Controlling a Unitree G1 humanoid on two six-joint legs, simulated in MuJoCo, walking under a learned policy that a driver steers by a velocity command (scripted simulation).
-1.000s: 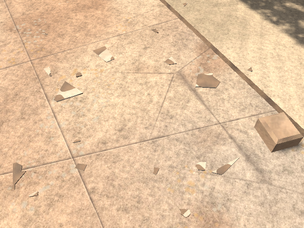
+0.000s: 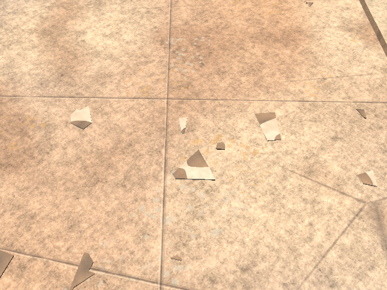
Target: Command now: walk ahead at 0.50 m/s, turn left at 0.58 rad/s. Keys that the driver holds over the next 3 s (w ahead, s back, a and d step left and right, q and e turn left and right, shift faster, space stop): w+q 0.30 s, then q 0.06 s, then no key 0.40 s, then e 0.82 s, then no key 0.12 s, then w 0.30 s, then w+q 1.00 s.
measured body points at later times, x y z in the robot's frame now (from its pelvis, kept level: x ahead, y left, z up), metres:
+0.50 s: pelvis +0.26 -0.05 +0.00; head +0.30 -0.05 +0.45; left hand +0.32 +0.25 -0.09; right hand +0.46 -0.29 -0.10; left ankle +0.19 +0.08 -0.65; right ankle +0.33 -0.14 -0.74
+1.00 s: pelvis +0.33 +0.01 +0.00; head +0.35 +0.01 +0.44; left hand +0.37 +0.30 -0.13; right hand +0.59 -0.18 -0.08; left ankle +0.33 +0.12 -0.74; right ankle +0.33 -0.13 -0.72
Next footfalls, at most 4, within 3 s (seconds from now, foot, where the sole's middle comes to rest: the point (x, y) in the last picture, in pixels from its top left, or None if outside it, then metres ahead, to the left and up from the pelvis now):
0.32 right None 0.37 -0.13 -0.77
0.72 left None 0.37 0.13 -0.77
1.20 right None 0.38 -0.13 -0.77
1.84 left None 0.42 0.08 -0.77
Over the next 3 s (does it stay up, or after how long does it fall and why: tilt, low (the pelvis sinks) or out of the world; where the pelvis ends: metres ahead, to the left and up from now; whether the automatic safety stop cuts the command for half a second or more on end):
stays up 0.89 -0.04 0.01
